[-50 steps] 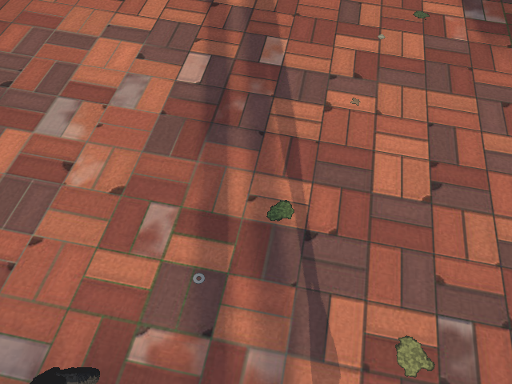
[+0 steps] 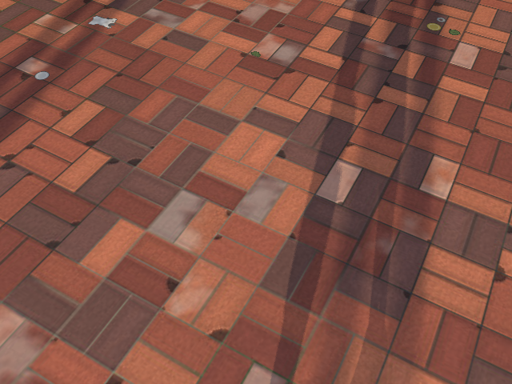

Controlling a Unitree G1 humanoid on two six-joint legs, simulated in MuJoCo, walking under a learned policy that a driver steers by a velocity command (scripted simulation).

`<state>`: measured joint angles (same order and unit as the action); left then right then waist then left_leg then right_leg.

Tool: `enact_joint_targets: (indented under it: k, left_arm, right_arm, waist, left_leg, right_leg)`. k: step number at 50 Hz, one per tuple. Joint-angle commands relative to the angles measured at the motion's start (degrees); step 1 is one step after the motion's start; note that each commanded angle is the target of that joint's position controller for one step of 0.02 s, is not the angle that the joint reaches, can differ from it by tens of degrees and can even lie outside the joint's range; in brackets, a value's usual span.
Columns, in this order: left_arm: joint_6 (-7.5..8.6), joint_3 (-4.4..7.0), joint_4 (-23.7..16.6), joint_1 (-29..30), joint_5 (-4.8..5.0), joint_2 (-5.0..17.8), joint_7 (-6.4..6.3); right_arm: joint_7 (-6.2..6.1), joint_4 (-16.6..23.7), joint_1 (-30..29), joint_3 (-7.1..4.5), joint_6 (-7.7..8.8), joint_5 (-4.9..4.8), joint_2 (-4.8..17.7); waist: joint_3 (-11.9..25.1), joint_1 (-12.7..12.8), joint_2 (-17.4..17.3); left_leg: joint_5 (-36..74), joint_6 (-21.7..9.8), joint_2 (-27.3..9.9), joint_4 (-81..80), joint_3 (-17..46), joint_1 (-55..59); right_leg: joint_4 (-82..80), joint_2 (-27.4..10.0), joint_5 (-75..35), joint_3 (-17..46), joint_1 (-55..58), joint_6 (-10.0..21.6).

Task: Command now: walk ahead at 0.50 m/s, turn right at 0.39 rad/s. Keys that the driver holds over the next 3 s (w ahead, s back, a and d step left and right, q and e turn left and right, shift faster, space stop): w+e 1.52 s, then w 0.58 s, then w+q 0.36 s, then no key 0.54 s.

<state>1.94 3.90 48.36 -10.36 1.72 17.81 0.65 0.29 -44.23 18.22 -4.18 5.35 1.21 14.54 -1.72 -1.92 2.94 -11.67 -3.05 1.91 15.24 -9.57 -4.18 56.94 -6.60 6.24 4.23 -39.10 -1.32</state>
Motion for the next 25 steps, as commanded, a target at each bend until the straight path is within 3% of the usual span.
enact_joint_targets:
  k: [1,5,8,10,11,12,13,14,15,16,17,18,19,21,25]
  left_arm:
    - [0.54,-0.01,-3.3,1.5,-0.42,1.2,0.80]
    - [0.70,-0.77,-6.6,8.7,-0.64,0.3,2.18]
    - [0.66,-0.55,-8.9,10.6,-0.57,1.1,3.21]
    - [0.38,0.50,-9.3,7.2,-0.37,3.0,3.39]
    - [0.22,1.60,-8.3,1.7,-0.13,4.9,3.24]
    - [0.11,3.42,-6.3,-7.2,-0.01,8.0,2.57]
    - [-0.63,5.32,-4.8,-14.7,-0.03,13.4,1.21]
    - [0.07,5.64,-5.9,-12.1,-0.05,18.1,1.17]
    - [0.83,4.25,-7.1,-13.7,-0.41,13.0,1.56]
    - [1.56,3.50,-6.9,-11.5,-0.64,10.1,1.59]
    - [1.91,2.94,-7.4,-7.8,-0.28,8.2,1.52]
    - [1.92,2.33,-8.2,-4.2,-0.38,6.1,1.33]
    - [1.98,1.82,-9.4,-2.5,-1.21,5.0,0.97]
    - [2.10,1.97,-9.9,-2.2,-1.15,5.6,0.41]
    - [1.82,2.67,-9.3,-5.0,-0.61,8.1,-1.05]
  right_arm:
    - [-0.80,3.4,-4.3,-1.88,1.18,-0.11,8.0]
    - [-1.29,1.0,-0.6,-2.61,0.10,-1.08,9.7]
    - [-1.51,-0.1,0.0,-3.12,-1.33,-1.97,10.9]
    - [-1.93,0.1,-1.2,-3.54,-2.29,-2.33,12.7]
    - [-2.10,0.3,-2.0,-3.61,-2.84,-2.51,13.3]
    - [-2.20,0.6,-3.1,-3.30,-3.05,-2.85,13.1]
    - [-2.31,1.5,-1.7,-2.22,-2.41,-1.49,10.5]
    - [-1.33,4.2,3.9,0.29,-0.55,-0.03,2.1]
    - [-0.49,4.9,-3.4,-0.25,1.73,-2.42,7.3]
    - [-0.12,6.3,-8.1,-0.76,2.82,-4.21,9.2]
    - [-0.54,6.0,-8.6,-0.56,3.33,-3.25,8.7]
    - [-0.97,5.4,-8.6,-1.00,3.23,-1.56,9.2]
    - [-0.93,5.1,-7.3,-1.36,2.59,-1.04,9.6]
    - [-0.88,5.3,-6.3,-1.28,1.29,-0.54,8.3]
    - [-0.86,7.5,-13.4,-0.07,0.39,-0.25,5.4]
  waist:
    - [-1.6,1.1,-5.9]
    - [-4.3,-1.8,-4.6]
    - [-4.1,-1.4,-5.6]
    - [-0.2,1.4,-7.8]
    - [3.1,4.7,-8.4]
    - [7.8,9.7,-7.2]
    - [12.8,11.9,0.4]
    - [18.2,4.0,12.5]
    - [22.1,9.1,4.5]
    - [13.6,9.1,2.3]
    - [8.8,6.4,-2.3]
    - [5.6,4.1,-3.0]
    - [5.1,2.3,-1.7]
    - [4.4,1.0,-1.4]
    - [2.0,2.9,-0.2]
  left_leg:
    - [14.7,-6.9,-15.0,-8.9,3.3,-2.1]
    - [16.9,-6.3,-17.3,-7.8,0.0,4.0]
    - [27.0,-5.2,-18.9,-2.9,-1.6,10.1]
    - [47.2,-3.8,-18.8,5.2,-2.9,11.7]
    - [54.2,-2.8,-18.0,13.4,-3.6,10.9]
    - [51.9,-0.8,-15.6,25.7,-4.9,5.8]
    - [29.6,2.2,-12.6,43.7,-4.9,-8.6]
    - [-22.7,5.8,0.5,62.4,4.3,-33.4]
    - [-22.5,4.3,-0.3,66.3,15.6,-39.7]
    - [-17.0,2.7,-3.0,64.1,15.3,-43.6]
    - [-12.1,2.1,-5.7,58.9,15.1,-41.3]
    - [-9.5,2.5,-7.3,54.0,14.8,-37.4]
    - [-7.5,2.9,-8.3,51.9,15.2,-33.3]
    - [-6.0,4.6,-8.4,47.2,14.1,-30.7]
    - [6.7,7.2,-6.1,31.1,12.1,-29.7]
  right_leg:
    - [-8.9,-0.7,-9.4,0.0,0.7,0.1]
    - [-17.2,0.1,-9.5,-3.8,-1.2,2.0]
    - [-20.0,1.7,-2.8,-6.6,-1.4,4.4]
    - [-19.7,5.7,3.2,-10.3,5.7,6.7]
    - [-19.9,8.2,5.2,-11.6,12.9,8.3]
    - [-23.9,10.7,2.0,-11.4,26.4,10.5]
    - [-25.6,3.3,0.3,2.0,43.0,13.9]
    - [-32.4,-10.2,10.1,36.2,60.0,25.8]
    - [-40.0,-12.1,15.2,43.2,62.2,25.5]
    - [-41.0,-10.8,11.8,34.8,56.5,22.7]
    - [-40.5,-8.2,6.1,27.8,47.8,20.6]
    - [-40.9,-5.8,-0.5,22.1,40.1,19.2]
    - [-42.0,-4.4,-5.2,19.2,35.3,18.9]
    - [-43.5,-3.1,-11.3,16.0,30.6,19.1]
    - [-43.8,1.0,-13.0,9.6,25.1,16.4]
